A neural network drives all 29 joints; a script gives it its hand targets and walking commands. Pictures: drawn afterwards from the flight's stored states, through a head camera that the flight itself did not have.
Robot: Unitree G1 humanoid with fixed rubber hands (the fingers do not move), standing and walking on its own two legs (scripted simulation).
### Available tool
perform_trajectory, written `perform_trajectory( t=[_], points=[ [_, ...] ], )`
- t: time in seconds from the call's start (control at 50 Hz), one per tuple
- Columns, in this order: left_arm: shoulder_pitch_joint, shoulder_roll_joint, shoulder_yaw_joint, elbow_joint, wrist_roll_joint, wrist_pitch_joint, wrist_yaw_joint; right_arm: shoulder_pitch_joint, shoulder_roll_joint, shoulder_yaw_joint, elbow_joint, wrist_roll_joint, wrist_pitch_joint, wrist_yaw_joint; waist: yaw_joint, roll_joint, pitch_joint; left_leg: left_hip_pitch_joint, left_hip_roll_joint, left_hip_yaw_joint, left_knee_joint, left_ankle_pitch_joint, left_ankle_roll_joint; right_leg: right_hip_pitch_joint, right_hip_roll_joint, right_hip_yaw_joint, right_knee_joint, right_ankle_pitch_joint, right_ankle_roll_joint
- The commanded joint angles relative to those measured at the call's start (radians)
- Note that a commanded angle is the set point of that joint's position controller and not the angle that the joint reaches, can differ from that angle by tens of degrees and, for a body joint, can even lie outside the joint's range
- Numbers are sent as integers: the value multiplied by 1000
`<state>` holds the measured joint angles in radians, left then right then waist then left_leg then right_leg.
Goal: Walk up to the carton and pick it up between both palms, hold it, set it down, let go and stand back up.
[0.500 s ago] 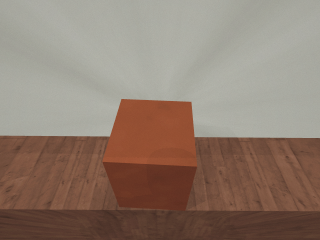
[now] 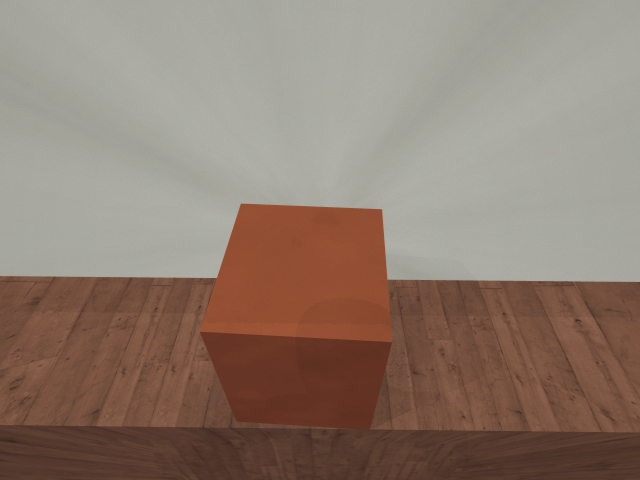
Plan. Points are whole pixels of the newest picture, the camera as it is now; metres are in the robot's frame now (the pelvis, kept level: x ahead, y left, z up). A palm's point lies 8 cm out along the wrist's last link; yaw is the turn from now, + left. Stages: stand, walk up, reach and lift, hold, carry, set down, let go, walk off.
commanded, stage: walk up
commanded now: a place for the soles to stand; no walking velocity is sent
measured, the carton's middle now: (306, 319) +0.37 +0.04 +0.00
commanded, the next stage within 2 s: reach and lift in 0.14 s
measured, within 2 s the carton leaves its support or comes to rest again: neither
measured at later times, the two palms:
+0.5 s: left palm out of the picture +0.17 +0.26 -0.07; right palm out of the picture +0.12 -0.27 -0.08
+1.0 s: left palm out of the picture +0.15 +0.26 -0.04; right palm out of the picture +0.11 -0.23 -0.06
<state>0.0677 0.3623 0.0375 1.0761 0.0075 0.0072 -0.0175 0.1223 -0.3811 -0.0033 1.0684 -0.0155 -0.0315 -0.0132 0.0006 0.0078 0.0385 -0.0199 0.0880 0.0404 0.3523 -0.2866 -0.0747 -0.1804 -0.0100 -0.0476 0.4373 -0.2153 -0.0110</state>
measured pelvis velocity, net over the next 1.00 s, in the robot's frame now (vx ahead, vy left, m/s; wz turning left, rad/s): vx -0.03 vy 0.02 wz -0.01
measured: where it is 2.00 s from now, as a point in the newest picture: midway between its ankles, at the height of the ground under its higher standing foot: outside the picture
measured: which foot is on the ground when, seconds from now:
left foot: down 0.00-1.00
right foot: down 0.00-1.00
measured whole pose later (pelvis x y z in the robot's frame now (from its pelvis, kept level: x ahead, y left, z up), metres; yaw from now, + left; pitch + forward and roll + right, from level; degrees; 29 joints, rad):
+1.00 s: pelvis -0.03 +0.02 +0.00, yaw -1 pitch -6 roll +0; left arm 0.19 0.22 0.03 0.35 -0.02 0.30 0.02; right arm 0.28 -0.21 -0.11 0.48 -0.03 -0.05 0.03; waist -0.01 0.01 0.07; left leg 0.01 0.06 0.06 0.36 -0.27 -0.04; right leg -0.12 -0.03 -0.02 0.38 -0.15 0.02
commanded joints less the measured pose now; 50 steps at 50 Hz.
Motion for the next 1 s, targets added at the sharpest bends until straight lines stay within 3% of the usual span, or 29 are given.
perform_trajectory(
  t=[0.0,0.02,0.06,0.12,0.14,0.16,0.2,0.22,0.24,0.28,0.32,0.34,0.36,0.4,0.46,0.48,0.5,0.52,0.54,0.58,0.6,0.64,0.66,0.7,0.74,0.76,0.84,0.9,0.98],
  points=[
    [-69,225,39,-68,0,-20,10,-32,-191,-39,-55,2,-8,-7,-4,-54,-42,-56,48,-37,-32,219,78,46,-114,119,-80,208,-23],
    [-71,217,39,-79,1,-21,11,-19,-211,-43,-58,-1,-13,-5,-5,-4,-65,-46,54,-31,-30,208,79,52,-112,116,-79,215,-33],
    [-51,223,44,-70,4,-22,10,-21,-208,-45,-53,-3,-6,-4,-2,-40,-76,-62,42,-30,-20,164,87,71,-116,125,-99,153,-33],
    [-50,223,43,-73,6,-21,10,-29,-197,-42,-66,-3,-10,-1,-1,-16,-58,-53,62,-37,-50,182,85,54,-110,110,-82,181,-31],
    [-364,171,35,-417,5,174,37,-347,-49,-157,-118,-116,-157,16,-19,-59,38,-331,-119,93,101,35,37,-36,4,-30,13,24,4],
    [-320,158,31,-450,10,276,47,-275,-94,-161,-114,-131,-152,44,-25,-71,54,-312,-97,76,106,-22,38,-21,13,-23,43,-24,-7],
    [-263,135,41,-496,32,367,45,-205,-127,-179,-120,-121,-134,65,-37,-106,23,-298,-85,69,131,6,40,-12,30,-24,66,12,-19],
    [-209,134,31,-538,51,404,32,-168,-141,-178,-156,-94,-137,71,-37,-89,-49,-246,-80,69,153,32,42,3,39,-29,83,87,-28],
    [-173,121,34,-617,55,433,28,-134,-137,-181,-183,-72,-138,65,-34,-37,-134,-206,-84,73,167,87,38,37,41,-29,93,168,-33],
    [-108,128,90,-699,80,468,17,-72,-155,-173,-222,-28,-137,53,2,-19,-242,-186,-89,70,204,226,29,132,34,-24,124,351,-21],
    [-39,98,124,-752,112,469,13,-34,-164,-157,-239,-2,-146,48,22,8,-310,-173,-101,53,207,330,30,217,33,-11,124,486,-13],
    [-1,98,142,-769,114,461,17,-21,-158,-145,-277,9,-154,47,50,31,-314,-177,-103,54,195,333,28,253,23,-6,116,516,-10],
    [31,98,143,-753,126,463,12,-6,-148,-127,-271,11,-150,45,55,10,-265,-194,-107,48,177,316,32,272,23,-3,99,518,-4],
    [61,89,130,-766,110,450,14,8,-135,-133,-289,16,-147,43,47,11,-207,-169,-108,61,131,288,25,267,23,-13,47,445,-1],
    [41,69,109,-729,84,447,16,-10,-98,-141,-349,-1,-122,41,28,-57,-22,-212,-110,97,61,140,39,197,21,-34,-20,240,12],
    [28,60,102,-743,76,448,20,-28,-94,-145,-367,0,-113,48,31,-33,29,-229,-106,95,38,91,42,163,17,-28,-36,149,4],
    [1,52,85,-753,74,449,19,-14,-94,-142,-406,-3,-96,44,14,-42,62,-232,-103,110,26,56,42,136,15,-30,-44,102,15],
    [-12,45,69,-763,65,452,24,-27,-90,-139,-401,-4,-80,54,5,4,106,-237,-94,107,0,20,31,118,19,-35,-53,48,-4],
    [-24,34,59,-791,59,447,31,-22,-82,-141,-427,-6,-65,65,-2,6,78,-231,-87,97,-7,-4,28,115,22,-38,-51,19,-9],
    [-55,17,43,-845,29,424,45,-25,-52,-150,-459,-18,-46,80,-16,35,74,-249,-77,93,-43,-37,20,133,27,-39,-52,6,-20],
    [-39,2,34,-861,32,416,54,0,-62,-169,-469,-25,-43,86,-33,84,50,-298,-49,85,-78,-70,25,208,45,-52,-20,43,-23],
    [-35,-34,17,-881,30,395,61,5,-67,-188,-507,-14,-42,91,-44,109,19,-392,-24,81,-118,-60,40,336,78,-61,13,132,-14],
    [-40,-35,27,-897,26,371,67,2,-66,-185,-546,-23,-43,88,-35,96,-1,-438,-16,83,-131,-66,55,389,78,-52,25,153,-9],
    [-12,-36,19,-928,10,339,74,26,-48,-192,-566,-14,-49,87,-30,95,-40,-452,-15,88,-134,-49,50,407,77,-49,33,181,-5],
    [11,-25,27,-901,-14,313,77,20,-34,-189,-621,-24,-60,85,-3,29,-36,-374,-49,91,-115,-1,42,335,57,-32,-14,147,-10],
    [10,-13,25,-880,-26,308,72,18,-20,-199,-624,-27,-58,75,-14,-10,-20,-351,-54,88,-117,-22,43,307,51,-31,-35,113,-9],
    [47,-21,22,-847,-40,280,57,45,16,-183,-689,-32,-56,54,-3,-87,32,-289,-90,96,-116,23,37,243,39,-17,-94,81,-8],
    [72,-11,49,-826,-24,269,46,77,32,-157,-726,-17,-58,32,7,-97,24,-261,-106,92,-106,65,38,240,38,-9,-110,92,2],
    [100,0,75,-879,-24,235,36,139,61,-126,-788,17,-51,8,26,-86,-3,-208,-109,105,-109,127,39,256,28,9,-133,110,17]
  ],
)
